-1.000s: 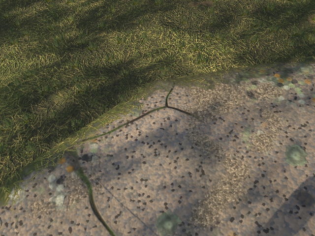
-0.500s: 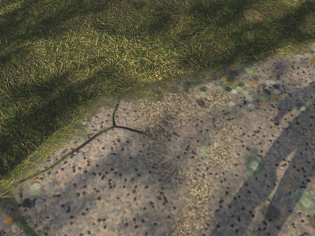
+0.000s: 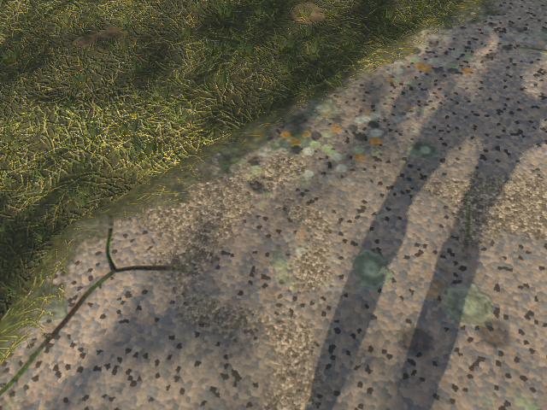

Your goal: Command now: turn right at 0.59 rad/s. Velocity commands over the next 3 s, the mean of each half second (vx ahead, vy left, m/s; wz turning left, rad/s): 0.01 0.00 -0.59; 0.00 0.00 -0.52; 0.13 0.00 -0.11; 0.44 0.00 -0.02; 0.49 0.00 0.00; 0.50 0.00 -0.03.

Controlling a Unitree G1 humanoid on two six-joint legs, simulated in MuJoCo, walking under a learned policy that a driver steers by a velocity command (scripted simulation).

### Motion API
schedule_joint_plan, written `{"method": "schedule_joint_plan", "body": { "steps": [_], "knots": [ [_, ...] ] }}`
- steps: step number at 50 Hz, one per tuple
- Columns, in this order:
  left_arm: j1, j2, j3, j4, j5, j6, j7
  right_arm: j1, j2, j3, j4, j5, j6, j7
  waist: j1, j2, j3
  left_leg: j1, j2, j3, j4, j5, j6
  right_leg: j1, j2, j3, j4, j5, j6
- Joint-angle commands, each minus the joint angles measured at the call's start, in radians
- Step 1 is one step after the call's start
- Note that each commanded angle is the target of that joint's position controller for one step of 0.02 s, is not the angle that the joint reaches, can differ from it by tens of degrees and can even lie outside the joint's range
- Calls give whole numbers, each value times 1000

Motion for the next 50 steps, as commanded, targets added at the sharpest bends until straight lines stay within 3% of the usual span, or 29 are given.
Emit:
{"method": "schedule_joint_plan", "body": {
  "steps": [1, 6, 8, 9, 10, 11, 12, 13, 15, 19, 21, 24, 28, 30, 31, 32, 33, 34, 35, 37, 40, 46, 50],
  "knots": [
    [16, 161, 44, -57, 7, -4, -1, 7, -72, -14, -65, 4, -9, -5, 10, -134, -110, -3, -24, 2, -76, 0, 3, 109, -248, 334, -158, -87, -154],
    [-17, 167, 51, -63, 9, 5, -12, 56, -76, -10, -72, 22, -30, -15, -8, -155, -122, 163, -77, 7, -282, -15, 42, 64, -230, 419, -126, -14, -115],
    [-53, 157, 48, -66, -8, 8, -9, 143, -76, -11, -53, 20, -44, -25, -62, -136, -115, 329, -79, 10, -542, 98, 70, -19, -176, 410, -87, -82, -43],
    [-36, 110, 36, -75, -18, 5, -4, 150, -148, -25, -58, 6, -50, -36, -49, -12, -105, 397, 78, -139, -685, 27, 106, -110, -95, 335, 18, -248, 23],
    [-15, 63, 28, -95, -28, -2, 2, 84, -252, -46, -92, -4, -48, -36, -22, 215, -87, 414, 341, -438, -782, -40, 203, -274, 89, 89, 257, -380, 72],
    [-25, 146, 46, -79, 20, -4, 7, 42, -236, -46, -100, -15, -43, -28, -25, 157, -49, 255, 397, -432, -758, 86, 280, -249, 31, 42, 475, -421, 86],
    [-9, 161, 56, -64, 21, -2, 1, -1, -157, -23, -114, -11, -46, -24, 9, 92, -39, 205, 337, -346, -729, 203, 278, -191, 10, 62, 584, -373, 85],
    [29, 150, 56, -41, 19, 5, -7, -54, -115, -11, -121, -5, -48, -20, 42, 70, -25, 192, 264, -226, -703, 284, 244, -176, 5, 52, 660, -315, 90],
    [75, 139, 53, -19, 13, 21, -26, -76, -102, -6, -138, -1, -50, -22, 44, 127, -49, 274, 192, -96, -661, 420, 217, -210, -2, 17, 745, -267, 112],
    [-22, 110, 34, -55, 2, 30, -37, 62, -128, -19, -107, 0, -51, -22, -42, 117, -67, 459, 224, -50, -605, 594, 246, -276, -37, -23, 636, -287, 155],
    [-49, 99, 26, -69, 0, 35, -41, 92, -146, -27, -95, -1, -51, -19, -61, 136, -77, 496, 248, -38, -587, 628, 254, -253, -54, -39, 554, -315, 157],
    [-71, 84, 13, -88, -8, 37, -46, 74, -165, -36, -95, -5, -50, -5, -63, 161, -85, 446, 257, 14, -564, 639, 245, -130, -73, -87, 408, -347, 137],
    [-57, 92, 10, -103, -18, 29, -42, 62, -195, -47, -83, -2, -44, 12, -52, 186, -103, 400, 275, 49, -500, 663, 222, 5, -61, -145, 226, -322, 94],
    [-2, 91, 8, -88, -2, 13, -31, 49, -195, -49, -75, 13, -38, 14, 1, 124, -112, 312, 254, 110, -389, 540, 147, 155, -50, -140, -21, -122, 64],
    [29, 151, 22, -83, 16, -2, -19, 84, -168, -44, -72, 10, -34, 17, 13, -33, -123, 167, 202, 174, -218, 338, 78, 285, -149, 45, -141, -55, 36],
    [33, 314, 54, -113, 6, -15, -13, 79, -68, -16, -144, -3, -26, 22, -21, -324, -104, -123, 24, 225, 3, -233, -3, 364, -467, 469, -130, 393, -88],
    [134, 305, 67, -89, -6, -15, -13, -15, -111, -19, -155, -5, -10, 3, 84, -209, -141, -129, 8, 62, 133, -261, 0, 319, -487, 440, -96, 477, -214],
    [98, 249, 48, -81, -7, -12, -9, -20, -122, -23, -148, 8, -2, 3, 43, -159, -89, -143, 24, 29, 180, -186, 6, 288, -425, 357, -99, 413, -212],
    [16, 198, 32, -90, -10, -6, -3, -9, -131, -27, -131, 18, -6, 7, 5, -134, -41, -130, 38, 12, 156, -89, 11, 236, -350, 284, -117, 318, -170],
    [-53, 162, 19, -106, -15, -3, 8, 32, -156, -36, -106, -2, -12, 14, -24, -159, -53, -97, 29, 24, 141, 10, 4, 231, -262, 221, -116, 327, -126],
    [-11, 177, 23, -95, -14, -10, 3, 46, -136, -32, -100, 1, -6, 21, -19, -115, -95, -82, 8, 22, 122, 37, -7, 250, -251, 233, -106, 337, -130],
    [41, 167, 14, -68, 4, -15, 6, 9, -113, -21, -100, 6, 3, 13, 16, -138, -79, -36, 0, 25, -47, 21, 5, 238, -265, 282, -116, 222, -144],
    [25, 167, 7, -53, 12, -15, 7, 6, -103, -13, -95, 16, -3, 7, 14, -134, -74, 86, -24, 33, -171, -5, 31, 178, -262, 303, -91, 237, -137]
  ]
}}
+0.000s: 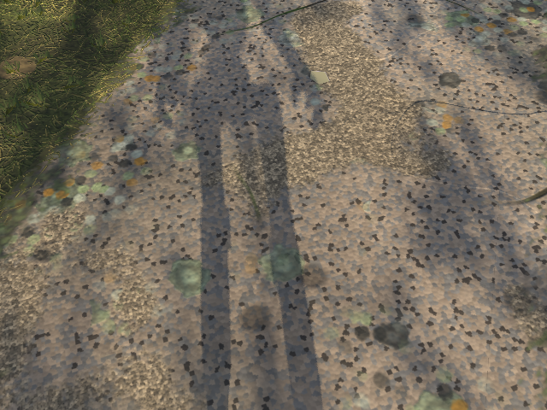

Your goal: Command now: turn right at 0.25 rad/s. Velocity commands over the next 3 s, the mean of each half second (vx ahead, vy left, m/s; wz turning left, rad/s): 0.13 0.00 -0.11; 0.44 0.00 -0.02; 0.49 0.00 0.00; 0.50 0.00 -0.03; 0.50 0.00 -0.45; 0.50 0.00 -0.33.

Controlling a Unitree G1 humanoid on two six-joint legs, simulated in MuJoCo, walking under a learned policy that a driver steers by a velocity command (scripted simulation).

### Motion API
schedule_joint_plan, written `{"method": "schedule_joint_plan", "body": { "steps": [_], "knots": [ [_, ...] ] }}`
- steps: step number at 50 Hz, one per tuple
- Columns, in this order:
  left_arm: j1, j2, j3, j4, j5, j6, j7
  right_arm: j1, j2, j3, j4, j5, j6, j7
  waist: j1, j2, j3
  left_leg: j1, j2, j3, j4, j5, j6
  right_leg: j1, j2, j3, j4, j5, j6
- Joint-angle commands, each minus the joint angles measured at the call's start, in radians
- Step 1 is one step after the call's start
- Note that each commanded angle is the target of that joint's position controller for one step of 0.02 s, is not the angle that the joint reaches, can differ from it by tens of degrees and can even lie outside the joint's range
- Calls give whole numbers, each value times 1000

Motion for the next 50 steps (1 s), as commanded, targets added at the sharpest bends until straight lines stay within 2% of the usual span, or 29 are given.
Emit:
{"method": "schedule_joint_plan", "body": {
  "steps": [1, 4, 5, 6, 7, 8, 10, 12, 14, 16, 18, 19, 20, 21, 22, 23, 25, 29, 33, 35, 37, 38, 39, 40, 41, 42, 44, 45, 50],
  "knots": [
    [8, 155, 34, -35, 7, -9, 5, -22, -71, -11, -66, 9, -18, -8, 17, -132, -77, 57, -20, 12, -92, -21, 22, 42, -277, 242, -71, 338, -144],
    [-37, 133, 19, -19, -7, -7, 13, 47, -43, 0, -37, 9, -31, -18, -39, -103, -81, 247, -29, 21, -385, 124, 46, -16, -246, 249, -21, 334, -90],
    [-32, 103, 7, -15, -12, -11, 16, 59, -48, 4, -32, -2, -44, -24, -44, -62, -91, 353, 28, -42, -507, 242, 55, -74, -217, 244, -6, 231, -38],
    [9, 46, -10, -15, -12, -19, 16, 61, -102, 3, -40, -23, -60, -32, -17, 89, -122, 421, 220, -236, -577, 296, 86, -120, -141, 161, 101, 55, 11],
    [39, 69, -2, -2, -20, -13, 20, -10, -164, -5, -47, -10, -59, -23, 22, 167, -81, 285, 315, -331, -556, 452, 195, -104, -18, 27, 103, -176, 30],
    [39, 104, 5, 24, -5, -4, 21, -34, -115, 5, -45, -3, -62, -14, 10, 155, -77, 229, 313, -315, -549, 442, 242, -32, -49, -2, 167, -239, 39],
    [20, 79, 0, 46, -9, -2, 11, -74, -73, 25, -37, -4, -65, -9, 25, 143, -51, 197, 207, -208, -533, 370, 186, 22, -58, -14, 89, -132, 42],
    [20, 66, -8, 70, 9, -7, 3, -28, -104, 16, -11, -5, -61, -9, 3, 178, -72, 222, 135, -175, -546, 65, 138, 60, -42, -60, 34, -61, 34],
    [2, 84, -5, 78, 24, -19, 2, 41, -143, -2, 12, -5, -46, -2, -29, 154, -15, 229, 159, -257, -590, -262, 177, -39, -34, -110, 106, -208, 21],
    [-13, 59, -13, 83, 23, -35, 0, 74, -138, -8, 28, -4, -45, 4, -32, 122, 53, 210, 204, -327, -610, -340, 221, -93, -62, -137, 103, -230, 7],
    [30, 44, -18, 108, 17, -57, 0, 52, -125, -13, 28, -5, -53, 9, -1, 95, 51, 150, 191, -311, -577, -286, 221, 1, -83, -126, 21, -203, -24],
    [82, 61, -14, 131, 13, -66, 1, -2, -111, -11, 11, -2, -61, 13, 35, 55, 40, 87, 150, -258, -538, -246, 198, 78, -97, -83, -14, -212, -49],
    [149, 93, -5, 156, 11, -77, 4, -80, -84, -4, -20, 1, -72, 20, 74, -37, 47, -19, 77, -164, -414, -169, 159, 161, -160, 57, -107, -309, -90],
    [233, 148, 12, 183, 2, -86, 11, -152, -43, 5, -54, 1, -88, 28, 110, -174, 51, -176, -37, -6, -194, -63, 112, 285, -292, 284, -237, -439, -147],
    [270, 199, 30, 205, 0, -86, 11, -176, -64, 0, -75, -13, -101, 29, 115, -214, 112, -331, -52, 72, -87, -65, 104, 353, -424, 427, -284, -324, -198],
    [283, 171, 26, 213, 9, -90, 12, -192, -97, -11, -75, -18, -106, 24, 117, -143, 126, -414, -17, 35, 20, -118, 105, 396, -459, 430, -267, -159, -224],
    [258, 139, 20, 217, 13, -100, 13, -141, -80, -9, -57, -15, -109, 32, 73, -94, 68, -432, 26, 9, 121, -66, 99, 447, -418, 309, -246, 41, -205],
    [201, 101, 6, 228, -1, -111, 8, -179, -52, 4, -74, -19, -96, 64, 36, -122, 51, -299, 30, 70, 68, 94, 65, 298, -310, 102, -290, 190, -143],
    [208, 135, 10, 259, -5, -118, 4, -214, -37, 15, -98, -13, -89, 65, 27, -139, 64, -52, 6, 111, -133, 216, 79, 145, -305, 16, -298, 331, -101],
    [203, 151, 12, 271, -8, -118, 6, -136, -65, 1, -73, -12, -88, 48, -16, -130, 33, 82, -27, 126, -181, 217, 107, 145, -322, -10, -202, 553, -77],
    [206, 155, 11, 278, -8, -112, 8, 100, -105, -24, 16, -21, -99, 27, -119, -59, -92, 370, -73, 141, -272, 206, 139, 102, -264, -82, 127, 718, -40],
    [204, 123, 0, 260, -3, -113, 7, 259, -167, -44, 52, -39, -108, 12, -180, 24, -179, 578, 94, -52, -328, 34, 179, -75, -206, -116, 415, 467, -20],
    [296, -6, -25, 232, -15, -112, 2, 325, -276, -59, 64, -47, -113, 11, -129, 272, -306, 720, 396, -593, -512, -215, 285, -320, -31, -137, 771, -270, 17],
    [234, 98, 1, 234, 6, -111, 1, 253, -224, -51, 68, -7, -107, 18, -109, 153, -220, 583, 383, -741, -632, -312, 298, -397, -55, -19, 867, -274, -11],
    [169, 117, 10, 212, 7, -111, -7, 129, -166, -36, 49, 1, -109, 21, -54, 93, -75, 446, 363, -576, -624, -292, 285, -427, -122, -42, 866, -177, -27],
    [128, 98, 4, 206, 7, -115, -14, 71, -109, -21, 45, -1, -119, 27, -36, 35, -21, 342, 310, -448, -639, -135, 271, -399, -161, -59, 813, -107, -30],
    [152, 55, -3, 220, 14, -99, -22, 54, -66, -6, 66, -4, -137, 27, 14, 51, -13, 236, 228, -276, -664, 75, 230, -300, -201, -75, 727, -69, -17],
    [159, 43, -5, 225, 16, -90, -27, 74, -64, -5, 80, -5, -147, 28, 19, 60, -23, 217, 226, -242, -668, 161, 239, -273, -198, -88, 713, -65, -9],
    [-34, 24, -9, 163, 18, -74, -40, 183, -53, -1, 145, 2, -163, 25, -2, 32, 38, 267, 198, -132, -737, 254, 253, -435, -229, -134, 541, 73, 34]
  ]
}}
Over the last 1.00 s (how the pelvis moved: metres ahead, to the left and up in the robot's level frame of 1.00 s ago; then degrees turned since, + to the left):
-0.03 0.01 0.00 -33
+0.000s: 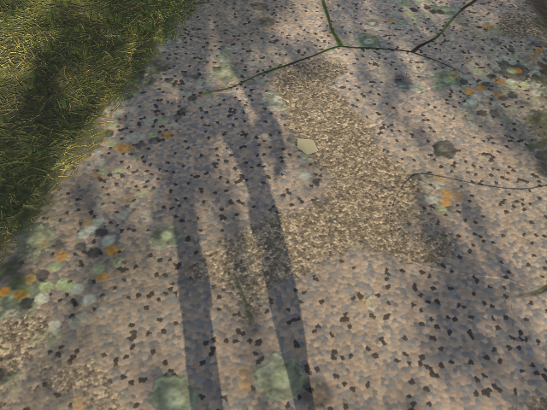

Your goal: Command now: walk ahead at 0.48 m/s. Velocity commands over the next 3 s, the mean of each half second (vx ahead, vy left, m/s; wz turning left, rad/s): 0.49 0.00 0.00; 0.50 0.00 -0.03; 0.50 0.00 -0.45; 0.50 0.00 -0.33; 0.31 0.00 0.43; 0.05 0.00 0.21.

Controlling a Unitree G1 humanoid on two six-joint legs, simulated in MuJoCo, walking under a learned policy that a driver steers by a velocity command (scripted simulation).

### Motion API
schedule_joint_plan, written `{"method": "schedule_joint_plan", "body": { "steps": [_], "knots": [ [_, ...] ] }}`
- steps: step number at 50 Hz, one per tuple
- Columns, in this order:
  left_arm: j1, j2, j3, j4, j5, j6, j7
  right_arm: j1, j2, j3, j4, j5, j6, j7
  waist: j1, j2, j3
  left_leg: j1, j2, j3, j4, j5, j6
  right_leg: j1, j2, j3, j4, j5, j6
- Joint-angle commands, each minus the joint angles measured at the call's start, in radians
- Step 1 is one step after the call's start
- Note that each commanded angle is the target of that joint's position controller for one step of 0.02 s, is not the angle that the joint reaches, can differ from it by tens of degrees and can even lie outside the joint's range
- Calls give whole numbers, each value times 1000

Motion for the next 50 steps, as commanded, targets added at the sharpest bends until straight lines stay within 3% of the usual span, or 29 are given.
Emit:
{"method": "schedule_joint_plan", "body": {
  "steps": [1, 5, 10, 12, 13, 14, 15, 16, 17, 18, 19, 20, 21, 22, 25, 29, 32, 36, 39, 40, 41, 42, 43, 44, 45, 46, 48, 50],
  "knots": [
    [-59, 42, 6, -61, 2, 2, -8, 32, -113, -21, -22, 5, -21, -4, 10, 74, 66, -14, 272, -221, -231, 71, 134, -116, -37, -7, -112, 107, 29],
    [-207, 14, -8, -110, -5, -4, -13, 88, -113, -19, 12, 7, -25, -9, -26, 79, 70, 16, 246, -150, -210, 208, 111, -70, -5, -51, -327, 228, 42],
    [-291, 32, -4, -155, -8, -10, -6, 140, -122, -20, 55, -5, -17, -20, -43, 91, 72, 163, 292, -143, -137, 417, 101, -45, 27, -69, -442, 171, 4],
    [-243, 46, 4, -149, -8, -18, 1, 121, -134, -22, 62, -10, -12, -26, -12, 104, 44, 206, 297, -127, -44, 631, 83, 48, 64, -84, -485, 84, -28],
    [-154, 61, 14, -123, -7, -24, 8, 112, -144, -24, 66, -12, -9, -27, 25, 113, -5, 212, 288, -114, 66, 771, 69, 159, 99, -96, -511, 45, -48],
    [7, 81, 27, -70, -1, -34, 18, 102, -143, -23, 68, -9, -4, -26, 93, 94, -91, 168, 255, -80, 249, 797, 50, 356, 121, -107, -573, 71, -77],
    [188, 145, 49, -28, 22, -42, 32, 89, -123, -14, 43, 0, -7, -24, 160, 49, -203, -20, 220, -55, 504, 557, 32, 623, -28, 50, -580, 7, -127],
    [289, 253, 81, -14, 36, -36, 40, 195, -8, 11, 13, 42, -9, -11, 128, -192, -363, -412, 46, 7, 917, -95, -27, 950, -346, 553, -636, -94, -278],
    [237, 200, 73, -13, -5, -23, 33, 133, -118, -19, 27, 15, -6, -22, 127, -65, -336, -508, 28, -131, 1022, -308, -8, 878, -335, 673, -732, -102, -271],
    [122, 157, 61, -27, -20, -24, 31, 47, -125, -27, -3, 12, -11, -21, 82, -42, -169, -551, 86, -150, 1010, -219, 3, 731, -289, 485, -748, -69, -240],
    [63, 96, 47, -35, -18, -31, 27, 7, -106, -22, -10, 12, -18, -17, 58, -6, -98, -523, 121, -148, 955, -153, 5, 605, -247, 378, -785, 27, -214],
    [42, 66, 38, -28, -18, -39, 29, -4, -92, -24, -5, 2, -10, -14, 28, -5, -46, -481, 146, -145, 899, -129, 1, 513, -201, 294, -810, 93, -179],
    [37, 42, 31, -13, -21, -45, 32, 14, -77, -21, -1, -15, 5, -7, -3, -18, -28, -429, 161, -141, 857, -115, -11, 441, -166, 231, -834, 133, -155],
    [52, 34, 27, -2, -20, -53, 32, 22, -58, -19, 6, -22, 18, 0, -14, -20, -29, -398, 161, -133, 838, -105, -21, 413, -151, 200, -848, 171, -149],
    [109, 67, 34, 32, -28, -72, 31, -47, -46, -19, -20, -26, 39, 14, -26, -16, 0, -455, 178, -103, 770, -42, -49, 396, -134, 136, -895, 233, -166],
    [168, 62, 29, 57, -28, -69, 31, -227, -47, -12, -80, -18, 39, 18, 6, -11, 45, -524, 193, -62, 562, 102, -77, 420, -95, 69, -923, 276, -154],
    [222, 71, 28, 76, -26, -67, 32, -328, -33, 0, -109, -10, 35, 17, 39, -19, 50, -491, 168, -28, 408, 173, -72, 464, -91, 40, -917, 333, -143],
    [281, 82, 30, 105, -16, -58, 43, -407, -55, -3, -142, -10, 29, 10, 59, -26, 64, -506, 147, -24, 310, 138, -38, 603, -141, 46, -872, 410, -138],
    [253, 101, 36, 111, -9, -52, 53, -343, -74, -15, -132, -13, 16, 3, 12, -33, 35, -382, 100, -6, 244, 27, 8, 652, -154, 23, -745, 651, -112],
    [239, 108, 38, 111, -10, -48, 53, -239, -87, -25, -97, -15, 10, -4, -34, -28, -19, -250, 65, 10, 207, 13, 27, 642, -138, 5, -617, 762, -99],
    [229, 99, 35, 107, -13, -45, 51, -64, -111, -39, -35, -25, -1, -13, -103, 7, -112, -28, 56, 10, 159, 45, 54, 565, -91, -35, -415, 731, -78],
    [236, 61, 22, 74, -20, -45, 49, 123, -195, -63, 1, -49, -10, -25, -157, 107, -242, 237, 279, -235, 148, -28, 108, 355, -33, -75, -107, 395, -56],
    [358, -31, 10, 70, -52, -45, 38, 145, -282, -83, 12, -44, -3, -20, -93, 334, -338, 451, 519, -731, 3, -84, 245, 7, 168, -68, 222, -327, -20],
    [271, 69, 35, 73, -26, -41, 42, 50, -223, -75, -2, -7, 8, -15, -76, 153, -241, 356, 463, -715, -41, -160, 214, -83, 106, 66, 285, -286, -38],
    [194, 69, 39, 50, -29, -44, 36, -59, -155, -56, -23, -2, 6, -14, -42, 99, -107, 209, 436, -541, -54, -137, 179, -98, 60, 65, 261, -181, -44],
    [164, 44, 35, 48, -32, -46, 35, -107, -99, -42, -26, -8, -3, -10, -19, 56, -50, 96, 395, -430, -92, -36, 145, -56, 26, 63, 208, -113, -42],
    [184, 12, 33, 62, -9, -18, 26, -118, -48, -26, -5, -5, -19, -17, 25, 92, -16, -23, 328, -267, -134, 69, 84, 34, -4, 61, 134, -67, -25],
    [177, -5, 35, 60, -6, 3, 16, -64, -54, -25, 21, -3, -38, -19, 35, 97, -13, -38, 318, -197, -152, 162, 74, 39, 2, 52, 121, -38, -16]
  ]
}}
Over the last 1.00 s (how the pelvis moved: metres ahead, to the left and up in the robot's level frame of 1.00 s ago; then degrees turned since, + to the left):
0.29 0.07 0.00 -2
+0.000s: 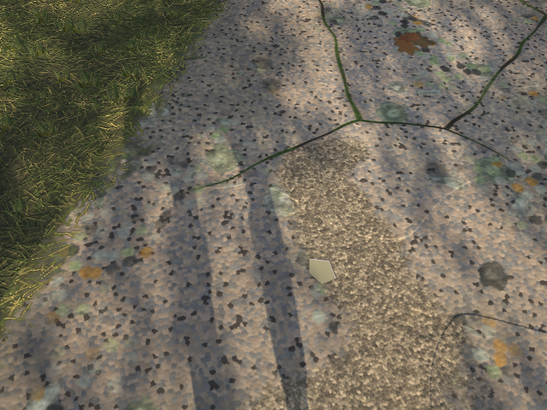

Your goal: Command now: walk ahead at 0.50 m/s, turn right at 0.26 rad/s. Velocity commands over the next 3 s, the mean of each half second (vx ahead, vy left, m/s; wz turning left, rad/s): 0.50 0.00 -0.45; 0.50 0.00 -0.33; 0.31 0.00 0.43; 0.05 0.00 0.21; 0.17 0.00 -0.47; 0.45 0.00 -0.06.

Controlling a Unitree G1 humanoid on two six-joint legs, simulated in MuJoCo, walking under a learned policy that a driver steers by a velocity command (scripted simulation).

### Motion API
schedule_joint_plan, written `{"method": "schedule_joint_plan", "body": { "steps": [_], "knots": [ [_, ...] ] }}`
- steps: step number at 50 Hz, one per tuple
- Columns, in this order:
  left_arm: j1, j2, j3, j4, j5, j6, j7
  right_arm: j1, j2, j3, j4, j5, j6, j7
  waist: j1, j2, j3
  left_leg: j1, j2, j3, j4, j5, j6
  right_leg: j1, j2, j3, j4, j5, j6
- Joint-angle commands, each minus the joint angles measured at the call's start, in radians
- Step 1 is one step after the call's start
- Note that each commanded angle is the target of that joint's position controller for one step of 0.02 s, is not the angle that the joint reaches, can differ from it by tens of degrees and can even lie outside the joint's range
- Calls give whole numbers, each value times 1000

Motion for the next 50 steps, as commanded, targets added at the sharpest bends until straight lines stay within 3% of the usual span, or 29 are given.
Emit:
{"method": "schedule_joint_plan", "body": {
  "steps": [1, 4, 8, 13, 16, 18, 19, 20, 21, 22, 23, 24, 25, 26, 27, 30, 37, 41, 43, 45, 46, 47, 48, 49, 50],
  "knots": [
    [65, 27, 10, -21, 8, 25, -14, 81, -76, -11, -6, 8, -35, -6, 15, 90, -15, 74, 281, -205, -254, 179, 66, -116, -50, 32, 0, 79, 11],
    [-49, 26, 9, -63, 5, 35, -22, 128, -81, -11, 9, 6, -39, -10, -1, 85, 20, 104, 268, -120, -278, 226, 47, -223, -63, 17, -73, 188, 22],
    [-193, 8, -5, -122, 1, 27, -33, 163, -73, -4, 23, 8, -37, -19, -25, 85, 48, 136, 241, -16, -275, 334, 22, -232, -48, -46, -294, 306, 30],
    [-312, 4, -17, -185, 7, 25, -38, 247, -91, -6, 61, 5, -24, -38, -56, 89, 61, 285, 281, 56, -215, 532, 20, -204, -12, -143, -478, 269, -11],
    [-247, 29, -4, -179, 10, 27, -33, 227, -122, -14, 62, 0, -9, -50, -10, 127, 8, 356, 302, 104, -49, 919, 12, -87, 60, -191, -504, 134, -71],
    [-92, 66, 18, -139, 13, 23, -26, 204, -151, -24, 49, -5, 7, -49, 54, 141, -81, 343, 309, 116, 214, 1007, 18, 86, 121, -197, -546, 51, -124],
    [47, 102, 39, -100, 22, 16, -19, 182, -160, -27, 35, 0, 12, -43, 123, 108, -148, 235, 296, 127, 441, 858, 0, 284, 123, -152, -641, 75, -161],
    [147, 194, 70, -85, 30, 14, -5, 176, -123, -19, -2, 2, 9, -35, 156, -14, -240, -3, 246, 127, 764, 369, -28, 513, -94, 131, -670, -6, -228],
    [97, 271, 86, -114, 13, 28, -4, 164, -63, -14, -84, 20, 0, -12, 81, -218, -291, -428, -8, 6, 1100, -383, -83, 729, -332, 717, -818, 19, -400],
    [91, 243, 80, -106, -10, 39, 2, 40, -127, -22, -106, 6, -13, -7, 103, -17, -200, -547, 65, -159, 1084, -287, -68, 672, -304, 622, -864, 44, -363],
    [36, 201, 69, -108, -14, 38, 9, 7, -117, -18, -125, 18, -28, -1, 69, 10, -103, -547, 107, -164, 1004, -188, -63, 555, -281, 499, -882, 112, -322],
    [-8, 151, 57, -110, -13, 31, 10, 28, -116, -20, -109, 18, -32, -5, 16, 88, -35, -484, 139, -160, 904, -146, -69, 432, -232, 407, -900, 253, -274],
    [-37, 131, 49, -115, -19, 21, 16, 32, -111, -21, -109, -1, -17, -7, -17, 96, -20, -421, 157, -164, 838, -139, -85, 357, -180, 331, -903, 349, -243],
    [-52, 119, 42, -120, -22, 11, 20, 59, -96, -17, -104, -19, 4, -4, -40, 76, -33, -365, 165, -164, 795, -132, -102, 314, -141, 276, -908, 403, -228],
    [-38, 124, 40, -119, -26, -1, 19, 59, -90, -17, -110, -26, 22, 0, -47, 61, -41, -345, 164, -156, 764, -134, -117, 295, -122, 257, -907, 457, -225],
    [21, 167, 49, -113, -27, -14, 15, -20, -82, -14, -152, -25, 49, 8, -35, 26, -29, -383, 162, -127, 653, -57, -149, 263, -81, 226, -922, 492, -208],
    [171, 172, 47, -109, -19, -3, 17, -281, -96, -3, -257, -15, 50, 17, 67, -26, -12, -503, 118, -128, 378, 134, -149, 416, -68, 281, -888, 524, -152],
    [214, 149, 31, -89, -7, -12, 29, -345, -83, 14, -283, -8, 32, 28, 93, -42, 4, -438, 90, -81, 213, 179, -91, 500, -99, 240, -889, 619, -129],
    [180, 172, 31, -90, 0, -20, 33, -289, -107, 7, -276, -4, 27, 27, 49, -57, 1, -324, 67, -77, 150, 123, -41, 512, -123, 210, -858, 748, -97],
    [149, 198, 36, -88, 10, -26, 34, -102, -153, -15, -217, 3, 20, 12, -38, -63, -84, -116, 2, -60, 121, 32, 7, 536, -115, 163, -669, 1015, -67],
    [132, 201, 36, -90, 11, -26, 31, 55, -168, -25, -167, 1, 12, 1, -115, -32, -160, 62, 3, -62, 63, 67, 35, 491, -79, 116, -478, 992, -52],
    [145, 159, 22, -117, 9, -30, 29, 215, -226, -40, -138, -18, 8, -11, -161, 60, -270, 296, 187, -284, 73, -5, 87, 317, -30, 75, -194, 687, -39],
    [276, 84, 13, -119, -21, -30, 16, 231, -321, -67, -120, -24, 15, -2, -79, 333, -342, 510, 419, -816, -43, -9, 258, -37, 175, 1, 156, -113, 19],
    [219, 150, 16, -120, 16, -33, 18, 131, -239, -52, -131, 15, 28, 16, -49, 177, -249, 429, 385, -915, -130, -130, 242, -157, 111, 82, 215, -158, -1],
    [117, 158, 18, -144, 16, -37, 13, 34, -184, -40, -155, 20, 30, 21, -32, 91, -112, 292, 356, -741, -135, -133, 225, -191, 55, 79, 189, -60, 2]
  ]
}}
Over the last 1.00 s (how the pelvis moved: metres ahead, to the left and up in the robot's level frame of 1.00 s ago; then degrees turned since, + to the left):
0.56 0.01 0.00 -1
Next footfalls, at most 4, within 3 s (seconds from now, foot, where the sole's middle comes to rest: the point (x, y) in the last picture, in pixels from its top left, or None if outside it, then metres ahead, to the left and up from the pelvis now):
0.38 right None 0.34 -0.11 -0.78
0.92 left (314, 327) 0.70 -0.09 -0.78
1.44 right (390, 281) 0.85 -0.31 -0.78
1.86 left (312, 301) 0.78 -0.09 -0.78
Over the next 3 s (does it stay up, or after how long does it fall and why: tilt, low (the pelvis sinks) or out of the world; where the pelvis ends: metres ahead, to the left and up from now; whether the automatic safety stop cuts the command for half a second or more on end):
stays up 1.02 -0.28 0.00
